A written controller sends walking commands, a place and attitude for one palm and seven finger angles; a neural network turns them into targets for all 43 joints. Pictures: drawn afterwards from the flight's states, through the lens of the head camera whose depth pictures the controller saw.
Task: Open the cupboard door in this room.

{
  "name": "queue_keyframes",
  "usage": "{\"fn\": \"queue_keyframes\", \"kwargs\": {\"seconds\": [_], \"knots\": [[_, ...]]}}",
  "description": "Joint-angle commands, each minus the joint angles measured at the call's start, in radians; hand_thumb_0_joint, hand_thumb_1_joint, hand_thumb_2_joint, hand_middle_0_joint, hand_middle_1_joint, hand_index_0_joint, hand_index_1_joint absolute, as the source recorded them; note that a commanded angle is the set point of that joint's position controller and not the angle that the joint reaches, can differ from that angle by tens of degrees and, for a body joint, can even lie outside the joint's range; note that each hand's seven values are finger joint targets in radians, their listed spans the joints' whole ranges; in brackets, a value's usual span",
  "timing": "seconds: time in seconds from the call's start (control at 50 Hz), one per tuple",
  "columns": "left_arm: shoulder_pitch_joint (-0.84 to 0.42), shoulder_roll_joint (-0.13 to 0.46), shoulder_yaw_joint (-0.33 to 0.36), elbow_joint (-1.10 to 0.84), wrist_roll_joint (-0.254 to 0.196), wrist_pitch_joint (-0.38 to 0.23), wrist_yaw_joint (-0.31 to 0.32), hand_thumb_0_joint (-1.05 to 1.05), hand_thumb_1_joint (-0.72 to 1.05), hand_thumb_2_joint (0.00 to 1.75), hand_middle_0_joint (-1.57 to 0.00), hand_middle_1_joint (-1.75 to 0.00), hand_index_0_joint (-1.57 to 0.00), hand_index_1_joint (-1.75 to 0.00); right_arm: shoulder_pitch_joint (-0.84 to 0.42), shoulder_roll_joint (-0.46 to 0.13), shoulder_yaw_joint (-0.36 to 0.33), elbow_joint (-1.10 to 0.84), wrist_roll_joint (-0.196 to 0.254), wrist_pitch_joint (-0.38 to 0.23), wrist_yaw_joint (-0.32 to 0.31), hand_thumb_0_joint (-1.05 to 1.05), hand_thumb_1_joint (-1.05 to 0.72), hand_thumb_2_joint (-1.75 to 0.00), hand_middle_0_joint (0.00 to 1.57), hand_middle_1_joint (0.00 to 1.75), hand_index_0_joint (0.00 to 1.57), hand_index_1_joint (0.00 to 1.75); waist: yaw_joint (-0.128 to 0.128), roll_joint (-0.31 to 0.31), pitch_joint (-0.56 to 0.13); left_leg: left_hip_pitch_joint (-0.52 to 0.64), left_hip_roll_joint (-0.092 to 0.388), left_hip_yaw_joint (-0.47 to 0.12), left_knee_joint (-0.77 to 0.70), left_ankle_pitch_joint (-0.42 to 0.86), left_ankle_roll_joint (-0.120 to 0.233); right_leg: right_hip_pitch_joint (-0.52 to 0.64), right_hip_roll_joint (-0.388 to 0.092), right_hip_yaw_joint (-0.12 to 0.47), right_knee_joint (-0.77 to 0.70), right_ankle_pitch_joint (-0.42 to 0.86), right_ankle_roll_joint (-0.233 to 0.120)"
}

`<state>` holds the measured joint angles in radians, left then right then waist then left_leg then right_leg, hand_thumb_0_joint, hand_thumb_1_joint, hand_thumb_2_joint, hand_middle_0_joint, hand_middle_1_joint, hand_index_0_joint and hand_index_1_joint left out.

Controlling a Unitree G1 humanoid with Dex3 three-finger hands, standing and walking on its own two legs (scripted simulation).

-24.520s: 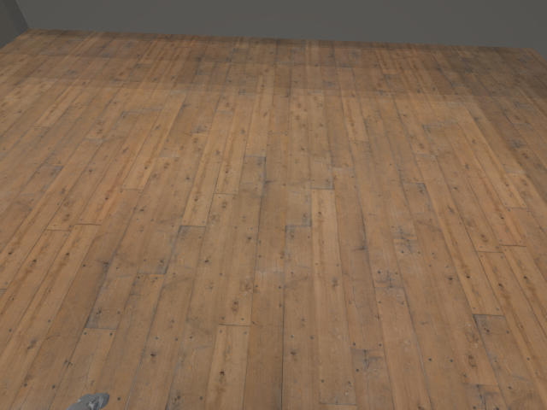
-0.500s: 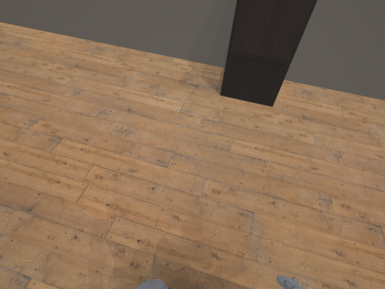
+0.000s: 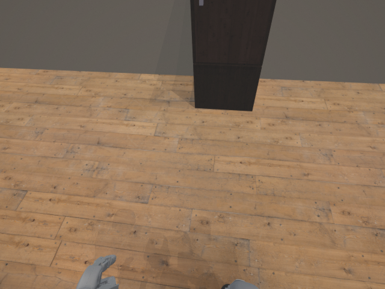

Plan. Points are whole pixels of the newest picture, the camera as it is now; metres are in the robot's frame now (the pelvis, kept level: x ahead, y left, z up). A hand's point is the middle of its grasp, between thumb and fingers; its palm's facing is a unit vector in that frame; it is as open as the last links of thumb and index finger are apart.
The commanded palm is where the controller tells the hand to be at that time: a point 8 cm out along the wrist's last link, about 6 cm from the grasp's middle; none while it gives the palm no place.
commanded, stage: turn or walk to find it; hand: left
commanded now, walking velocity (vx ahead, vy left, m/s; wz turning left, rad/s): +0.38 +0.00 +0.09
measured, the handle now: out of the picture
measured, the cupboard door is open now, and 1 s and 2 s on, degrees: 0 0 0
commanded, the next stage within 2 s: stand and wait in 0.40 s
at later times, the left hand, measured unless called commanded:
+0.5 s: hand out of the picture +0.10 +0.17 -0.16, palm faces +0.19 -0.97 -0.15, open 7.3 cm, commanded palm none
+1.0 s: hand (125, 197) +0.38 +0.21 -0.15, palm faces +0.07 -0.97 -0.23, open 7.3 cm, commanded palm none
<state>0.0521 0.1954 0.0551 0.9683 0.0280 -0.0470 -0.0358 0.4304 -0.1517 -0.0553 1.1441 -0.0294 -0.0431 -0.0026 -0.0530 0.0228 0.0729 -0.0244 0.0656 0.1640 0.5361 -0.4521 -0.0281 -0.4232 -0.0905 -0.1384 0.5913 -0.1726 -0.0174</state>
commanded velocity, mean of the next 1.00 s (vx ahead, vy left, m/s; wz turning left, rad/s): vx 0.14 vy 0.00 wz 0.03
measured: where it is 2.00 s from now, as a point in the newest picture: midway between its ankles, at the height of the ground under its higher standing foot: (196, 263)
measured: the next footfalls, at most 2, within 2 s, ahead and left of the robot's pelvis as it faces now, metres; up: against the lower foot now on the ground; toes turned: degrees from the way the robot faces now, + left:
left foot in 0.52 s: +0.33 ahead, +0.14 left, +0.00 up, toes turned +13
right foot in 0.90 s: +0.40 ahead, -0.09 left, +0.00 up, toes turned -3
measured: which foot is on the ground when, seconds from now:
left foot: down 0.00-0.00, up 0.02-0.50, down 0.52-1.00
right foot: down 0.00-0.52, up 0.54-0.88, down 0.90-1.00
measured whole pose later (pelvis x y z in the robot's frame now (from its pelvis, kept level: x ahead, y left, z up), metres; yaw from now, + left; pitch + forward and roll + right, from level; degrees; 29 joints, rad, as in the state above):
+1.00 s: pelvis +0.33 +0.03 +0.01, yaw +4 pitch -2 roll +1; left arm 0.19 0.16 0.00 1.09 0.01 -0.03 0.02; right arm 0.27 -0.15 -0.02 1.14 -0.02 0.01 -0.02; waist -0.02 0.04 0.02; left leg -0.14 0.03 0.15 0.49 -0.31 0.00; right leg -0.24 -0.06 -0.11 0.53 -0.25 -0.01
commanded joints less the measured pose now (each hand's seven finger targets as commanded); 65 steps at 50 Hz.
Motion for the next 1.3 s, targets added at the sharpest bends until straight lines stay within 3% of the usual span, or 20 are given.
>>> {"fn": "queue_keyframes", "kwargs": {"seconds": [0.0,0.04,0.1,0.26,0.4,0.42,0.46,0.48,0.5,0.52,0.56,0.62,0.72,0.82,0.86,0.9,0.92,0.96,1.04,1.28], "knots": [[0.434,0.277,0.068,0.093,-0.017,-0.019,0.034,0.00,0.90,0.90,-0.20,-0.30,-0.20,-0.30,-0.074,-0.102,-0.013,-0.111,0.024,-0.019,-0.002,0.00,-0.90,-0.90,0.20,0.30,0.20,0.30,0.194,-0.329,-0.248,-0.588,-0.014,-0.194,0.773,-0.087,0.049,0.598,-0.397,0.595,-0.306,0.012,-0.150],[0.248,0.167,0.038,0.042,-0.017,-0.018,0.036,0.00,0.90,0.90,-0.20,-0.30,-0.20,-0.30,-0.146,-0.090,-0.021,-0.112,0.013,-0.013,0.006,0.00,-0.90,-0.90,0.20,0.30,0.20,0.30,0.121,-0.099,-0.067,-0.618,0.063,-0.201,0.788,0.118,0.046,0.364,-0.312,0.429,-0.356,-0.199,-0.119],[0.194,0.084,0.017,0.038,-0.011,-0.034,0.038,0.00,0.90,0.90,-0.20,-0.30,-0.20,-0.30,-0.064,-0.054,-0.015,-0.072,0.000,0.015,0.013,0.00,-0.90,-0.90,0.20,0.30,0.20,0.30,0.051,-0.148,-0.050,-0.525,0.083,-0.162,0.684,0.231,0.014,0.224,-0.215,0.191,-0.394,-0.073,-0.066],[0.304,0.082,0.009,0.106,-0.005,-0.055,0.041,0.00,0.90,0.90,-0.20,-0.30,-0.20,-0.30,-0.263,-0.040,-0.012,-0.154,0.003,0.018,0.038,0.00,-0.90,-0.90,0.20,0.30,0.20,0.30,0.072,-0.129,0.035,-0.603,0.094,-0.105,0.363,0.294,-0.016,0.287,-0.209,0.104,-0.428,0.079,-0.110],[0.377,0.110,0.008,0.149,-0.005,-0.036,0.047,0.00,0.90,0.90,-0.20,-0.30,-0.20,-0.30,-0.405,-0.061,0.004,-0.208,0.004,0.001,0.042,0.00,-0.90,-0.90,0.20,0.30,0.20,0.30,0.106,-0.141,0.046,-0.493,0.036,-0.041,0.105,0.224,0.026,0.420,-0.226,0.077,-0.346,0.275,-0.106],[0.380,0.109,0.006,0.155,-0.007,-0.034,0.050,0.00,0.90,0.90,-0.20,-0.30,-0.20,-0.30,-0.384,-0.067,0.005,-0.200,0.003,-0.003,0.035,0.00,-0.90,-0.90,0.20,0.30,0.20,0.30,0.088,-0.131,0.035,-0.431,0.016,-0.024,0.066,0.220,0.034,0.422,-0.219,0.062,-0.287,0.400,-0.098],[0.350,0.113,0.003,0.156,-0.016,-0.029,0.054,0.00,0.90,0.90,-0.20,-0.30,-0.20,-0.30,-0.170,-0.119,-0.004,-0.131,-0.002,-0.014,0.016,0.00,-0.90,-0.90,0.20,0.30,0.20,0.30,-0.010,-0.071,-0.101,-0.104,-0.022,-0.006,-0.072,0.374,0.053,0.357,-0.151,-0.027,0.018,0.563,-0.037],[0.394,0.074,-0.004,0.140,-0.023,-0.026,0.053,0.00,0.90,0.90,-0.20,-0.30,-0.20,-0.30,-0.040,-0.212,-0.023,-0.101,-0.010,-0.021,0.003,0.00,-0.90,-0.90,0.20,0.30,0.20,0.30,-0.046,0.095,-0.241,0.195,0.176,-0.212,-0.051,0.669,0.117,0.136,-0.058,-0.060,0.252,0.259,0.021],[0.412,0.028,-0.019,0.127,-0.030,-0.031,0.049,0.00,0.90,0.90,-0.20,-0.30,-0.20,-0.30,0.044,-0.286,-0.038,-0.076,0.002,-0.013,-0.006,0.00,-0.90,-0.90,0.20,0.30,0.20,0.30,-0.055,0.256,-0.310,0.347,0.392,-0.451,-0.063,1.061,0.246,-0.063,0.043,-0.033,0.518,-0.432,0.041],[0.372,0.040,-0.021,0.120,-0.026,-0.022,0.062,0.00,0.90,0.90,-0.20,-0.30,-0.20,-0.30,0.024,-0.280,-0.028,-0.068,0.016,-0.010,-0.017,0.00,-0.90,-0.90,0.20,0.30,0.20,0.30,-0.045,0.196,-0.335,0.306,0.420,-0.426,-0.089,1.112,0.274,-0.096,0.025,0.076,0.622,-0.465,0.034],[0.275,0.037,-0.015,0.119,-0.023,-0.015,0.056,0.00,0.90,0.90,-0.20,-0.30,-0.20,-0.30,-0.107,-0.201,-0.015,-0.100,0.014,-0.015,-0.025,0.00,-0.90,-0.90,0.20,0.30,0.20,0.30,-0.011,0.095,-0.139,0.064,0.356,-0.324,-0.145,1.000,0.246,-0.132,-0.037,0.111,0.636,-0.358,0.045],[0.323,-0.017,-0.016,0.143,-0.015,0.017,0.049,0.00,0.90,0.90,-0.20,-0.30,-0.20,-0.30,-0.193,-0.127,0.012,-0.099,0.015,-0.026,-0.027,0.00,-0.90,-0.90,0.20,0.30,0.20,0.30,0.063,0.108,-0.094,-0.112,0.240,-0.152,-0.205,0.946,0.169,0.002,-0.045,0.099,0.483,-0.252,0.063],[0.315,-0.036,-0.019,0.128,-0.009,0.048,0.059,0.00,0.90,0.90,-0.20,-0.30,-0.20,-0.30,-0.212,-0.103,0.005,-0.106,0.012,-0.018,-0.028,0.00,-0.90,-0.90,0.20,0.30,0.20,0.30,0.087,0.097,-0.086,-0.179,0.203,-0.108,-0.229,0.833,0.166,0.086,-0.028,0.076,0.281,-0.134,0.075],[0.269,-0.005,-0.028,0.111,-0.008,0.049,0.059,0.00,0.90,0.90,-0.20,-0.30,-0.20,-0.30,-0.216,-0.119,0.002,-0.082,0.010,0.005,-0.029,0.00,-0.90,-0.90,0.20,0.30,0.20,0.30,0.094,0.107,-0.034,-0.207,0.185,-0.146,-0.190,0.580,0.146,0.201,-0.005,0.046,0.006,-0.071,0.071],[0.289,0.042,-0.027,0.124,-0.008,0.035,0.061,0.00,0.90,0.90,-0.20,-0.30,-0.20,-0.30,-0.194,-0.094,0.008,-0.070,0.017,0.011,-0.026,0.00,-0.90,-0.90,0.20,0.30,0.20,0.30,0.106,0.011,-0.030,-0.250,0.120,-0.129,-0.113,0.423,0.075,0.304,-0.031,0.084,-0.176,0.099,0.061],[0.249,0.106,-0.030,0.122,-0.012,0.020,0.064,0.00,0.90,0.90,-0.20,-0.30,-0.20,-0.30,-0.141,-0.040,0.023,-0.061,0.023,0.019,-0.019,0.00,-0.90,-0.90,0.20,0.30,0.20,0.30,0.059,-0.148,-0.016,-0.267,0.028,-0.084,-0.102,0.186,0.009,0.285,-0.183,0.227,-0.228,0.252,-0.019],[0.227,0.126,-0.021,0.121,-0.019,0.010,0.062,0.00,0.90,0.90,-0.20,-0.30,-0.20,-0.30,-0.112,-0.046,0.027,-0.046,0.018,0.030,-0.019,0.00,-0.90,-0.90,0.20,0.30,0.20,0.30,0.048,-0.297,-0.039,-0.208,0.008,-0.075,-0.089,0.132,-0.002,0.235,-0.191,0.264,-0.272,0.233,-0.056],[0.183,0.102,-0.029,0.113,-0.023,0.013,0.064,0.00,0.90,0.90,-0.20,-0.30,-0.20,-0.30,-0.079,-0.055,0.028,-0.019,0.016,0.034,-0.018,0.00,-0.90,-0.90,0.20,0.30,0.20,0.30,0.029,-0.229,-0.012,-0.127,0.025,-0.087,-0.122,0.191,0.003,0.159,-0.156,0.214,-0.297,0.130,-0.058],[0.220,0.047,-0.037,0.123,-0.030,0.018,0.071,0.00,0.90,0.90,-0.20,-0.30,-0.20,-0.30,-0.064,-0.052,0.038,0.012,0.017,0.010,-0.026,0.00,-0.90,-0.90,0.20,0.30,0.20,0.30,0.059,-0.021,-0.055,-0.117,0.079,-0.121,-0.218,0.423,0.028,0.274,-0.057,0.120,-0.207,0.197,-0.002],[0.276,0.029,-0.042,0.153,-0.027,0.020,0.079,0.00,0.90,0.90,-0.20,-0.30,-0.20,-0.30,-0.044,-0.031,0.039,0.027,0.021,0.022,-0.037,0.00,-0.90,-0.90,0.20,0.30,0.20,0.30,0.057,-0.029,-0.018,-0.109,0.077,-0.109,-0.227,0.366,0.024,0.287,-0.060,0.116,-0.246,0.215,-0.005]]}}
